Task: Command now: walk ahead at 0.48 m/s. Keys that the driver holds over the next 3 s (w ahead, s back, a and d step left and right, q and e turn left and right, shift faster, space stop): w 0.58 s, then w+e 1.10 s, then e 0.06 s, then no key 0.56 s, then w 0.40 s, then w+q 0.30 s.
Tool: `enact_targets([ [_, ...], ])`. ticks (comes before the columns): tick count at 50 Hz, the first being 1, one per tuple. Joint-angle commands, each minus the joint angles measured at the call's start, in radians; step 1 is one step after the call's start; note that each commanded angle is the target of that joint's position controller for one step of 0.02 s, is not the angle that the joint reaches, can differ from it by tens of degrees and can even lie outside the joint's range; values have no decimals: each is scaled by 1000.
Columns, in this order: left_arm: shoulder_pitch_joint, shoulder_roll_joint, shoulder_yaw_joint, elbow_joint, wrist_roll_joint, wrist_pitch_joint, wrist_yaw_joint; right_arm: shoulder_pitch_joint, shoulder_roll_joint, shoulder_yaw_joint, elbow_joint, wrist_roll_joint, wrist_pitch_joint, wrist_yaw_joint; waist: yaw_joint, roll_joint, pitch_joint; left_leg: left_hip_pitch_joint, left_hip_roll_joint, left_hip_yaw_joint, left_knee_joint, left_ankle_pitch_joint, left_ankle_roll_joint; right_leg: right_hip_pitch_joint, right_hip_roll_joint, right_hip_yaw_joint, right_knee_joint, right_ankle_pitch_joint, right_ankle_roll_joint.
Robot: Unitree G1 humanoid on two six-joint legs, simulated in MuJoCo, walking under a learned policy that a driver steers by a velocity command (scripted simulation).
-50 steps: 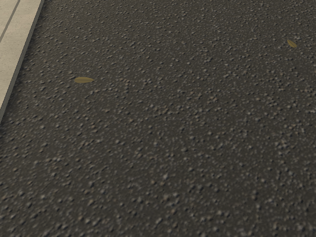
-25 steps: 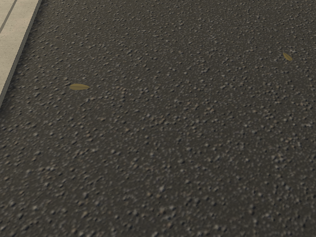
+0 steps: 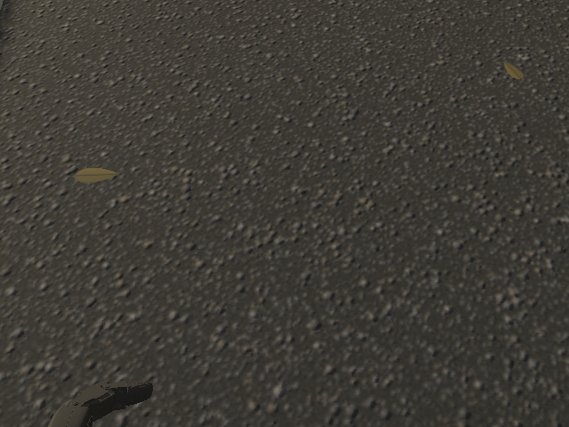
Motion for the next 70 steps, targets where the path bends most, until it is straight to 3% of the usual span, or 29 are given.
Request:
enact_targets([
  [1, 482, 214, 65, 95, 13, 12, 9, 60, -50, 7, -66, 17, -58, 21, 200, -200, -431, -735, -71, -159, 820, -50, 35, 958, -385, 857, -303, -405, -259],
  [2, 375, 174, 52, 83, 9, 5, 10, -56, -125, -16, -113, 48, -75, 23, 170, -166, -237, -825, -14, -131, 866, 10, 54, 796, -358, 698, -322, -368, -203],
  [4, 220, 115, 33, 54, 22, -9, 3, -148, -133, -26, -135, 35, -79, 5, 99, -17, -91, -737, 82, -89, 765, 180, 61, 469, -289, 442, -371, -127, -161],
  [6, 194, 78, 23, 65, 33, -16, -5, -101, -87, -29, -130, 22, -50, -2, 40, -63, -72, -625, 124, -96, 685, 228, 59, 330, -230, 318, -421, -59, -146],
  [9, 250, 111, 28, 98, 27, -21, 9, -155, -78, -31, -161, 14, -26, -8, 30, -63, -18, -673, 143, -73, 572, 277, 33, 268, -218, 240, -477, -8, -168],
  [13, 331, 146, 34, 118, 24, -10, 38, -325, -83, -31, -225, 2, -34, 0, 71, -39, 11, -774, 136, -56, 299, 503, 2, 332, -201, 181, -490, 56, -148],
  [20, 471, 168, 41, 168, 4, 15, 49, -550, -75, -12, -301, 20, -49, 38, 142, -40, 46, -749, 67, -14, 2, 576, 15, 511, -235, 134, -434, 86, -116],
  [23, 464, 186, 52, 171, 3, 33, 54, -531, -112, -21, -316, 22, -57, 53, 104, -63, 18, -690, 42, -8, -43, 458, 53, 608, -278, 147, -347, 225, -92],
  [25, 425, 181, 49, 158, 8, 45, 54, -326, -174, -56, -260, 20, -59, 50, -10, -75, -108, -401, -20, 45, -70, 428, 98, 586, -221, 95, -104, 518, -55],
  [26, 428, 146, 32, 136, 21, 46, 55, -133, -240, -80, -211, 10, -58, 42, -79, -28, -252, -96, 78, -61, -25, 444, 154, 422, -167, 53, 162, 401, -22],
  [27, 546, 22, -5, 120, 27, 23, 42, -12, -346, -106, -184, -3, -50, 38, -40, 216, -403, 308, 335, -530, -83, 300, 324, -8, 13, 15, 569, -61, 58],
  [28, 524, 61, 0, 136, 8, -4, 38, -7, -259, -80, -182, 4, -48, 41, -57, 231, -456, 349, 377, -760, -229, 207, 350, -155, 43, 165, 719, -482, 51],
  [29, 423, 155, 25, 106, -22, -22, 34, -99, -203, -62, -196, 10, -50, 39, -45, 178, -291, 222, 337, -606, -241, 196, 287, -246, -23, 180, 772, -435, 29],
  [31, 334, 148, 31, 94, -20, -19, 46, -255, -130, -40, -229, -1, -54, 38, 11, 56, -124, -78, 267, -343, -301, 336, 226, -188, -117, 146, 669, -267, 24],
  [33, 374, 108, 37, 109, -11, 15, 51, -294, -95, -30, -221, -14, -64, 43, 66, 90, -77, -228, 215, -210, -370, 387, 193, -74, -153, 160, 590, -190, 29],
  [36, 363, 76, 38, 97, -10, 44, 54, -261, -129, -41, -193, -21, -74, 34, 81, 73, -37, -275, 209, -95, -421, 486, 204, -107, -150, 177, 531, -101, 46],
  [42, 188, 60, 37, 29, 6, 35, 31, -230, -156, -44, -179, -15, -69, 2, 40, 49, 9, -228, 180, 85, -453, 547, 160, -140, -119, 124, 195, 196, 58],
  [48, 31, 46, 24, -73, 4, 36, -7, -130, -183, -57, -143, 4, -28, -9, -7, 29, 55, 20, 258, 146, -356, 701, 145, -232, -98, 47, 55, 82, 18],
  [51, 93, 89, 45, -95, 1, 40, -24, -170, -223, -69, -167, 9, -3, -21, 58, 85, -20, 55, 264, 191, -169, 1156, 112, -67, -16, -42, 55, -69, -33],
  [53, 356, 183, 98, -42, -5, 44, -13, -200, -231, -69, -188, 11, 10, -27, 203, 73, -164, -69, 207, 225, 201, 1214, 63, 315, 60, -46, -24, -38, -98],
  [54, 491, 283, 130, -17, -3, 55, 14, -177, -192, -53, -216, -11, -4, -25, 231, -86, -269, -342, 147, 229, 531, 789, 19, 624, -122, 247, -38, -21, -168],
  [55, 442, 329, 131, -46, -7, 49, 14, -109, -64, -14, -259, -15, -43, -2, 122, -273, -378, -754, -94, 67, 874, -62, -35, 919, -346, 842, -202, -173, -373],
  [56, 471, 250, 105, -47, 4, 44, 13, -224, -153, -32, -280, 22, -89, 18, 190, -147, -393, -870, -45, -116, 917, -53, 1, 933, -340, 856, -282, -196, -332],
  [57, 435, 199, 93, -49, 10, 34, 16, -296, -170, -36, -308, 49, -108, 24, 183, -104, -269, -917, 1, -106, 874, 25, 27, 832, -307, 696, -278, -137, -287],
  [58, 362, 170, 84, -62, 7, 26, 13, -306, -159, -35, -305, 36, -113, 18, 128, 8, -169, -874, 48, -98, 767, 99, 30, 660, -260, 571, -287, -25, -252],
  [59, 300, 137, 74, -79, 9, 23, 15, -306, -174, -47, -298, 9, -104, 10, 92, 19, -132, -801, 78, -93, 678, 134, 21, 537, -227, 488, -300, 66, -231],
  [63, 287, 165, 77, -100, 10, 21, 36, -296, -141, -50, -322, -14, -58, 5, 42, -13, -80, -703, 90, -68, 492, 214, -40, 332, -171, 380, -361, 212, -231],
  [67, 342, 193, 87, -96, 1, 32, 58, -448, -105, -34, -375, -16, -56, 7, 94, -50, -49, -665, 33, -44, 171, 481, -69, 268, -93, 293, -348, 161, -168],
  [70, 391, 193, 87, -85, -2, 41, 59, -532, -105, -30, -409, 1, -64, 18, 135, -82, -47, -595, -12, -39, 25, 597, -63, 267, -94, 322, -327, 71, -135],
])
Next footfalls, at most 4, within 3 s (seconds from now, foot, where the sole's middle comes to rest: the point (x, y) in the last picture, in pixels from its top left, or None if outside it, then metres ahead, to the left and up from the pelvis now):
0.52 left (222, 414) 0.48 0.14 -0.75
1.06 right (323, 295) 0.76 -0.12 -0.75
1.54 left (283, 195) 1.10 -0.04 -0.75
2.00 right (389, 194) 1.09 -0.35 -0.75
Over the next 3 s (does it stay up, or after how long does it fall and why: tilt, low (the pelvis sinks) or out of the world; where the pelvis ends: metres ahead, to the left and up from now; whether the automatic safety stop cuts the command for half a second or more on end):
stays up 1.29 -0.35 0.01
